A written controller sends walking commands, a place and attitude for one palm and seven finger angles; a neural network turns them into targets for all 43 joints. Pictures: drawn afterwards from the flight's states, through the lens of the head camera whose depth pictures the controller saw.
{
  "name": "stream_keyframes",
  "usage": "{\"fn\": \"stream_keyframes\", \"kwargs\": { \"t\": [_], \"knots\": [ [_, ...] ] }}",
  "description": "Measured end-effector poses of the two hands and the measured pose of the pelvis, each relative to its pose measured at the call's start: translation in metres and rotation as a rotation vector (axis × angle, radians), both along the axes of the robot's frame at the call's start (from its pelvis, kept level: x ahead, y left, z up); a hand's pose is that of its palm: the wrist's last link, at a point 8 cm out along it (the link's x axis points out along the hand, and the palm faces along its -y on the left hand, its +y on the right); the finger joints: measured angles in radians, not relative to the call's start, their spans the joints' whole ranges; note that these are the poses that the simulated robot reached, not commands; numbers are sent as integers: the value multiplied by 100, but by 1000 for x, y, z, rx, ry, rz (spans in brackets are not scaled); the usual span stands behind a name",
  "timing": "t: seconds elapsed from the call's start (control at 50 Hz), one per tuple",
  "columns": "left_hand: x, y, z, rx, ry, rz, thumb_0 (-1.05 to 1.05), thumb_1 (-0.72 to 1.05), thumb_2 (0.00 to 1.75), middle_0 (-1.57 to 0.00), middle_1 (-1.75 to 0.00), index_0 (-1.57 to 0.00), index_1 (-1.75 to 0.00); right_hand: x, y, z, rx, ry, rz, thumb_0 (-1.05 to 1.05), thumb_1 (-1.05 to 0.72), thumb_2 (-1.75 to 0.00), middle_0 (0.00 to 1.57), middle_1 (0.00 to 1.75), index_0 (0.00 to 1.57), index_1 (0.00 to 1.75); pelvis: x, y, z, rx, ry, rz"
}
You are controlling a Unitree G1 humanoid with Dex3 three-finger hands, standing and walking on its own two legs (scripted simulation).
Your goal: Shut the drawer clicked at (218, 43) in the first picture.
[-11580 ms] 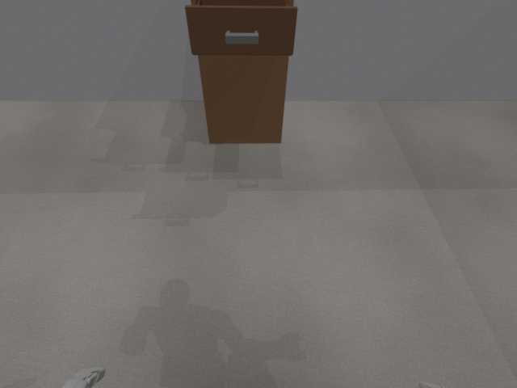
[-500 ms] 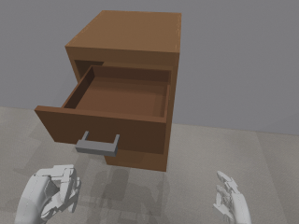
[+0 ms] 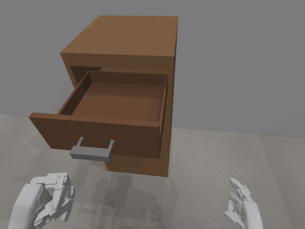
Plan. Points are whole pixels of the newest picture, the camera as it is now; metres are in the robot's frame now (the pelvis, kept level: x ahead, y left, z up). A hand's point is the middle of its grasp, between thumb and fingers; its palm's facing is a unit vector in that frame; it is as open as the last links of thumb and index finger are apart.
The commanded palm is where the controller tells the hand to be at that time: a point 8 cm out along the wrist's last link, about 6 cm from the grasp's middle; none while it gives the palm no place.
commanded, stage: bring the fist close to the handle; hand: left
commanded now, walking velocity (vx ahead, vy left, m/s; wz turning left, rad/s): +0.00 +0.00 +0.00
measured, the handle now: (94, 147) +0.33 +0.22 +0.02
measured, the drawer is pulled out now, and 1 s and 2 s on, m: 0.29 0.29 0.28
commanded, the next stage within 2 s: push the drawer shut in 1.36 s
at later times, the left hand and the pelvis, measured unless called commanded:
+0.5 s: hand (81, 194) +0.18 +0.19 +0.06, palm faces +0.00 -1.00 -0.05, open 3.2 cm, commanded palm +0.15 +0.24 +0.07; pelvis -0.01 +0.01 -0.01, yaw +0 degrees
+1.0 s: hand (94, 185) +0.22 +0.18 +0.02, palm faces -0.03 -1.00 -0.03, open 3.3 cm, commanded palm +0.20 +0.24 +0.03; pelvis -0.01 +0.02 -0.04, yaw +0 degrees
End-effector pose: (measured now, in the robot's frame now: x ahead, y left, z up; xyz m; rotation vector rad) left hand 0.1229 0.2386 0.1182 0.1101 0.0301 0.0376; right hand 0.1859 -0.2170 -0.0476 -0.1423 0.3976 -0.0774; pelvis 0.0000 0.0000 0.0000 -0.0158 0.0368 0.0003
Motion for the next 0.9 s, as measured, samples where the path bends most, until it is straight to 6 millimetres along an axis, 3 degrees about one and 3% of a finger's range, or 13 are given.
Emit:
{"fn": "stream_keyframes", "kwargs": {
  "t": [0.38, 0.9],
  "knots": [
    [28, 7, -35, -48, 15, -15, 1, 90, 90, -140, -160, -140, -160, -17, -14, -14, -54, 92, -29, 1, -90, -90, 20, 30, 20, 30, -4, 1, -4, 0, 40, 2],
    [68, 4, -89, -74, 28, -53, 2, 90, 90, -140, -160, -140, -160, -27, 11, -52, -73, 241, -16, 1, -90, -90, 21, 30, 21, 30, -8, 23, -30, -11, 156, -1]
  ]
}}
